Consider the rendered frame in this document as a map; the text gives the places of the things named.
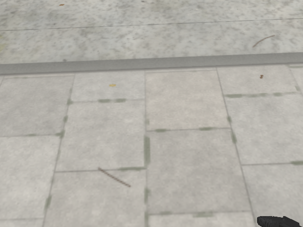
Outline right robot hand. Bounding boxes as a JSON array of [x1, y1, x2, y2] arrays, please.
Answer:
[[257, 216, 302, 227]]

